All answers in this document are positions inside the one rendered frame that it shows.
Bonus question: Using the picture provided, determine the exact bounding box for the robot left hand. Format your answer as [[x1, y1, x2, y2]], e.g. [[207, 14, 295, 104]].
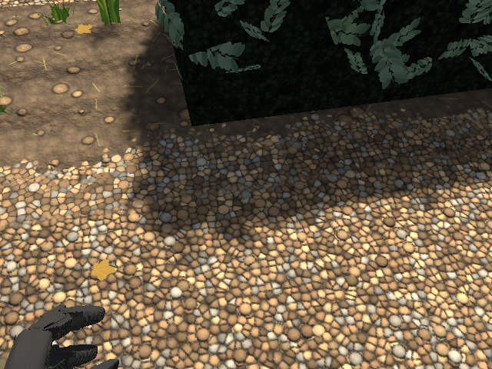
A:
[[4, 304, 119, 369]]

